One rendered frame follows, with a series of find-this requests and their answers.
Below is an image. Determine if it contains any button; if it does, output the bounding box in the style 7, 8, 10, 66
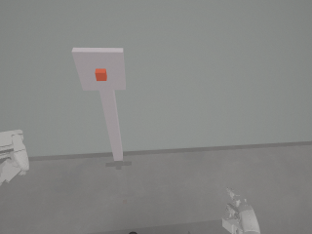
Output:
95, 68, 107, 81

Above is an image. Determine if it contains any panel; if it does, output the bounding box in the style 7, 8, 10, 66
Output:
71, 48, 126, 161

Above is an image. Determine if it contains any right robot hand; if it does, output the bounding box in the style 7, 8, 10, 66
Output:
221, 187, 260, 234

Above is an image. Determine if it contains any left robot hand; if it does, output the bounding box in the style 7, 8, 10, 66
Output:
0, 130, 29, 186

